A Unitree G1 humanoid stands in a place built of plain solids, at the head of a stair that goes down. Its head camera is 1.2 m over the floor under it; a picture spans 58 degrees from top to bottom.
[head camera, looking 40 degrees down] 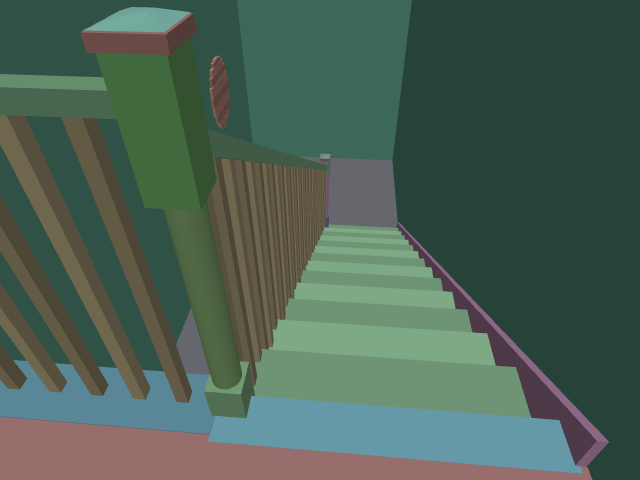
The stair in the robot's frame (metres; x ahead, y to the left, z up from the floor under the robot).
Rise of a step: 0.17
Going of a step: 0.29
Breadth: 0.99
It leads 5 degrees to the right of straight ahead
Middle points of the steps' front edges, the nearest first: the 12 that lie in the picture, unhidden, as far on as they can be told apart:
0.66 -0.24 0.00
0.95 -0.22 -0.17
1.24 -0.24 -0.34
1.53 -0.27 -0.52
1.82 -0.29 -0.69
2.11 -0.32 -0.87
2.40 -0.34 -1.05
2.69 -0.37 -1.22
2.98 -0.39 -1.40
3.26 -0.42 -1.57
3.55 -0.44 -1.75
3.84 -0.47 -1.92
